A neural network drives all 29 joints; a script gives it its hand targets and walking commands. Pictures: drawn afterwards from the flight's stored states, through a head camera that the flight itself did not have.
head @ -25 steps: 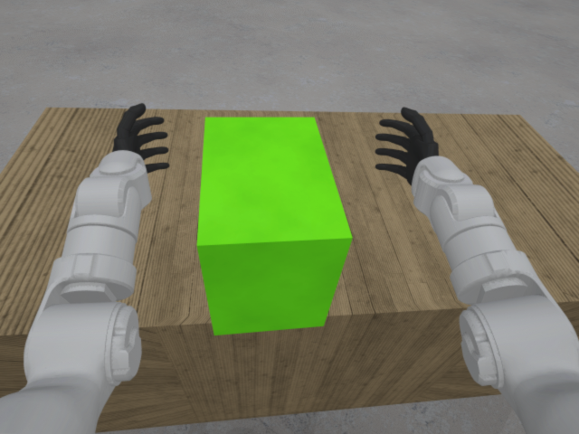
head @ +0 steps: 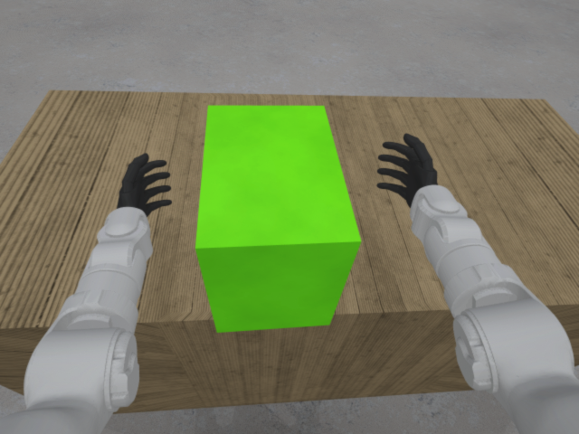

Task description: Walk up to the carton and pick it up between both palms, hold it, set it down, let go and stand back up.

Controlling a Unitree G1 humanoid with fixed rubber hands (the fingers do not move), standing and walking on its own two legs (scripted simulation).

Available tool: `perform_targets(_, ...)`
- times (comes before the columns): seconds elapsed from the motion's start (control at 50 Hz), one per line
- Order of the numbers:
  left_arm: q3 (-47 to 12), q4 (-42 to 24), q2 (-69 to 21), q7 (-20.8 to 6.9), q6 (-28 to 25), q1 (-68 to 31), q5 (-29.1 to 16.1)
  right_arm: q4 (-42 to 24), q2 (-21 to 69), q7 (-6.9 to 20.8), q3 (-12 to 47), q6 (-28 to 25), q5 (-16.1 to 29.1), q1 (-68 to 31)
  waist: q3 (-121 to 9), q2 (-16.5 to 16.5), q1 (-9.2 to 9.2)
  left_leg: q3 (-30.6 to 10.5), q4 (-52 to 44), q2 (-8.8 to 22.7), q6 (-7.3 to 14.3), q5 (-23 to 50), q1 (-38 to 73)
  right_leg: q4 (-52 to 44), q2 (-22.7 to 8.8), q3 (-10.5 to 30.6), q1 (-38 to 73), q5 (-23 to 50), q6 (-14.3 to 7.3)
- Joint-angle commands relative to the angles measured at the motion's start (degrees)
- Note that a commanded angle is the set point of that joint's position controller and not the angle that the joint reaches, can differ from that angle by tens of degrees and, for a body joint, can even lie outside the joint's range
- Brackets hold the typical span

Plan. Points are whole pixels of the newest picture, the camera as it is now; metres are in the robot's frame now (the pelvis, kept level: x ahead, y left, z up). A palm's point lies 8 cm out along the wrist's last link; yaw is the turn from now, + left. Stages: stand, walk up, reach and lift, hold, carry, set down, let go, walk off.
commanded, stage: reach and lift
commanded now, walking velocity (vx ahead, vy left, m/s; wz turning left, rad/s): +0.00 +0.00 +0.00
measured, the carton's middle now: (270, 218) +0.44 +0.11 +0.02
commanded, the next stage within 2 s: none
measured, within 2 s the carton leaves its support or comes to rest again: neither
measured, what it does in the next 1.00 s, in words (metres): stands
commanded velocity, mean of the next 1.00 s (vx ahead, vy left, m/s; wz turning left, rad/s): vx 0.00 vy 0.00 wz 0.00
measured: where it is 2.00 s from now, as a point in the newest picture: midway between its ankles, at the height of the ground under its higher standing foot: outside the picture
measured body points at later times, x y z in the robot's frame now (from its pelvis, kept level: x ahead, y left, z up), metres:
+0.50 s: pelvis +0.01 +0.01 +0.00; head +0.07 +0.03 +0.44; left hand +0.40 +0.24 +0.03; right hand +0.47 -0.04 +0.07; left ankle +0.02 +0.09 -0.74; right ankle -0.03 -0.10 -0.74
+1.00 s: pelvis +0.01 +0.01 +0.00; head +0.07 +0.03 +0.44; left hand +0.40 +0.24 +0.03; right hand +0.46 -0.04 +0.07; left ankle +0.02 +0.09 -0.74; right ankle -0.03 -0.10 -0.74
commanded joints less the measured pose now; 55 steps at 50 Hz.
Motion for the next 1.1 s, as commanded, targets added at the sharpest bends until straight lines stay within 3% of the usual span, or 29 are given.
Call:
perform_targets(0.0,0.53,-7.69,2.83,-1.67,-9.53,-23.28,-1.45,-8.79,-1.29,0.57,-0.64,-7.05,-3.88,-20.89,-36.48,4.89,4.27,-1.63,5.16,0.53,-4.15,33.77,12.76,2.09,-1.55,3.01,1.24,15.61,1.26)
perform_targets(0.1,2.67,-4.01,3.25,-1.94,-13.7,-24.12,0.1,-6.96,-1.29,0.97,0.22,-9.17,-6.18,-21.67,-35.36,3.38,5.3,-1.36,5.01,0.55,-3.61,30.06,9.32,1.83,-1.99,2.9,-1.1,10.85,1.62)
perform_targets(0.14,2.03,-1.62,1.48,-2.33,-15.04,-23.75,0.31,-6.97,1.79,0.23,-1.02,-10.04,-6.5,-20.28,-38.16,3.43,4.4,-0.72,5.76,0.08,-3.23,29.92,7.3,2.42,-2.73,3.95,0.23,15.26,1.61)
perform_targets(0.16,2.19,-2.56,2.38,-2.05,-15.61,-22.68,-0.33,-8.72,0.53,0.26,0.33,-10.92,-6.1,-21.48,-40.59,2.77,5.92,-0.99,6.22,0.32,-3.93,32.04,6.5,4.13,-1.92,2.8,1.68,17.16,1.51)
perform_targets(0.18,2.09,-4.02,0.7,-2.13,-15.05,-21.48,1.0,-7.28,-0.55,0.08,-0.22,-11.17,-6.47,-20.91,-37.42,4.24,4.59,-0.94,5.27,0.84,-4.24,33.66,9.12,3.34,-1.84,2.8,-0.31,17.25,1.42)
perform_targets(0.22,3.2,-2.46,-0.48,-2.66,-16.18,-21.93,1.22,-6.4,1.98,0.65,0.58,-11.27,-6.72,-21.06,-39.74,3.58,6.01,-0.53,6.14,0.39,-3.86,33.2,8.69,3.14,-1.68,2.57,-0.77,13.59,0.83)
perform_targets(0.24,2.12,-3.95,-1.55,-2.74,-16.78,-23.08,1.76,-5.7,2.8,0.98,-0.9,-11.59,-8.16,-20.03,-39.92,3.45,3.96,-0.92,6.44,0.91,-4.02,34.1,11.09,2.69,-1.73,2.07,-2.08,13.38,0.52)
perform_targets(0.28,3.98,-2.15,-0.92,-3.26,-17.52,-23.78,2.48,-6.68,3.19,0.87,-1.95,-12.32,-8.77,-20.68,-39.71,4.52,5.33,0.01,6.52,0.04,-3.96,33.69,7.2,3.27,-2.57,3.11,-0.36,16.63,1.54)
perform_targets(0.3,4.96,-1.73,-3.28,-4.07,-18.16,-21.4,3.63,-9.58,6.16,1.38,-0.29,-12.84,-10.45,-22.14,-41.42,2.32,7.07,0.15,5.82,0.03,-3.43,33.17,6.52,3.86,-3.29,3.32,1.63,18.55,2.16)
perform_targets(0.32,5.41,-1.89,-4.95,-4.54,-18.54,-24.18,4.62,-9.27,8.92,1.14,-1.82,-13.74,-11.73,-22.51,-40.02,2.24,4.95,-0.07,5.62,-0.29,-3.26,31.52,4.55,4.12,-3.38,3.3,4.18,19.09,2.0)
perform_targets(0.36,4.27,-2.9,-12.08,-5.54,-18.42,-21.06,7.31,-5.59,14.48,2.5,-1.46,-13.96,-14.4,-20.53,-38.89,2.65,4.38,-0.2,4.95,0.49,-4.04,36.24,9.2,3.77,-3.02,2.29,3.68,21.78,1.91)
perform_targets(0.4,4.77,-6.69,-20.76,-6.89,-18.6,-26.66,11.84,-4.13,22.31,4.17,-4.74,-15.6,-19.53,-20.08,-40.34,7.57,2.49,0.16,4.31,-0.03,-5.2,37.78,12.43,2.84,-2.26,0.41,1.83,16.24,1.26)
perform_targets(0.42,5.42,-4.79,-22.2,-7.24,-18.27,-25.17,12.99,-5.14,25.46,4.11,-4.09,-15.71,-21.77,-21.19,-39.07,5.72,4.87,0.55,4.31,-0.06,-4.53,36.1,10.91,3.14,-2.58,0.98,2.44,17.48,1.54)
perform_targets(0.44,5.63,-9.2,-21.01,-5.84,-18.35,-26.31,14.58,-4.88,23.2,3.2,-6.9,-17.1,-23.19,-18.25,-41.65,9.64,3.32,1.25,3.68,0.2,-5.33,37.76,12.44,2.59,-1.82,0.38,2.95,16.53,0.84)
perform_targets(0.48,9.52,-6.91,-16.27,-3.31,-17.53,-23.72,17.73,-6.15,19.65,0.77,-10.14,-18.55,-25.83,-16.47,-38.78,9.0,3.41,1.88,3.96,-0.13,-6.06,40.79,12.18,2.26,-1.45,0.43,4.84,20.47,1.35)
perform_targets(0.5,7.64,-6.89,-18.08,-2.32,-16.44,-24.14,19.01,-4.95,18.76,0.04,-13.89,-19.1,-27.16,-16.9,-38.89,11.57,1.06,0.98,4.12,0.53,-6.93,42.77,13.91,2.21,-0.6,-0.5,5.55,18.6,0.84)
perform_targets(0.52,6.22,-7.56,-22.58,-3.01,-16.46,-24.6,19.19,-6.61,25.12,0.16,-13.51,-19.2,-29.18,-17.53,-38.98,9.73,0.96,1.73,4.45,1.01,-7.05,45.5,17.46,0.73,0.25,-1.24,1.22,15.97,0.77)
perform_targets(0.54,6.86,-7.87,-25.33,-3.88,-16.47,-23.64,20.39,-7.33,29.28,1.29,-11.43,-19.65,-29.04,-18.62,-37.21,10.65,3.79,2.21,4.68,0.59,-7.26,47.11,17.42,0.42,0.16,-1.15,2.49,15.96,0.08)
perform_targets(0.62,5.2,-4.81,-37.14,-7.06,-16.16,-28.51,22.51,-6.82,42.93,3.77,-10.35,-18.99,-33.86,-22.94,-38.23,6.21,3.82,3.2,2.27,-0.21,-5.28,39.53,13.2,-0.27,-1.58,-0.68,8.03,18.87,0.6)
perform_targets(0.64,4.29,-4.5,-36.28,-6.83,-16.01,-29.68,22.82,-4.81,42.25,3.72,-13.24,-18.38,-35.73,-22.0,-37.07,8.08,2.45,2.51,1.39,0.06,-5.3,36.14,13.6,-0.25,-2.35,-0.51,8.56,18.64,0.69)
perform_targets(0.66,5.85,-3.74,-36.86,-7.44,-16.43,-26.39,23.43,-4.22,44.86,4.11,-10.46,-18.36,-34.72,-20.41,-35.44,7.68,5.11,2.95,2.52,0.21,-5.05,38.72,13.18,0.74,-2.53,-0.53,8.51,20.25,0.95)
perform_targets(0.68,2.75,-5.67,-39.07,-6.98,-16.3,-28.85,21.58,-6.17,44.18,4.08,-11.82,-19.08,-35.2,-22.44,-38.92,8.02,2.55,2.2,2.41,0.51,-5.65,38.77,14.87,0.39,-1.73,-1.41,7.95,19.2,0.51)
perform_targets(0.7,3.23,-4.45,-40.53,-6.93,-16.55,-27.85,22.2,-4.84,45.65,3.78,-11.81,-18.83,-36.67,-21.19,-35.17,6.23,2.54,1.83,2.64,0.98,-5.92,42.13,17.2,-0.03,-1.55,-1.49,6.54,18.31,0.43)
perform_targets(0.76,5.82,-0.9,-39.05,-7.21,-15.21,-27.61,24.35,-4.88,45.96,3.75,-13.39,-17.97,-38.13,-20.87,-35.66,4.84,2.67,2.08,1.42,0.43,-4.29,32.72,12.78,0.78,-3.01,-0.09,12.05,21.17,1.57)
perform_targets(0.78,7.01,-0.43,-38.78,-7.88,-15.51,-26.53,24.12,-7.14,47.46,3.55,-12.25,-18.07,-38.43,-20.98,-35.43,4.23,4.34,2.91,1.77,-0.17,-4.26,33.37,9.51,1.94,-3.45,0.8,15.14,25.64,1.98)
perform_targets(0.86,4.49,-3.1,-41.07,-7.29,-14.57,-28.58,24.5,-4.1,45.14,3.93,-15.76,-17.49,-39.97,-20.86,-33.97,6.82,1.16,2.04,1.53,0.8,-5.4,34.94,14.19,0.82,-2.38,-1.33,10.61,19.36,1.33)
perform_targets(0.88,5.34,-4.12,-42.31,-7.05,-14.94,-27.2,24.8,-5.12,47.18,4.22,-14.47,-17.75,-39.45,-20.66,-35.95,6.13,3.5,2.1,1.54,1.18,-5.21,37.21,15.5,0.2,-2.07,-1.09,10.11,16.7,0.95)
perform_targets(1.0,5.83,-2.9,-40.71,-7.09,-14.62,-29.18,25.55,-3.81,47.8,4.42,-16.32,-16.79,-40.66,-19.63,-31.98,6.86,2.24,2.33,2.49,0.81,-5.33,35.02,17.14,-0.03,-1.91,-1.53,6.44,12.08,1.45)
perform_targets(1.08,4.85,-3.72,-43.11,-6.94,-14.94,-29.49,24.63,-4.97,48.84,4.35,-15.26,-17.8,-40.25,-20.27,-34.89,6.7,1.89,2.05,2.52,0.86,-5.14,39.25,15.87,0.84,-2.02,-1.35,8.33,18.18,1.86)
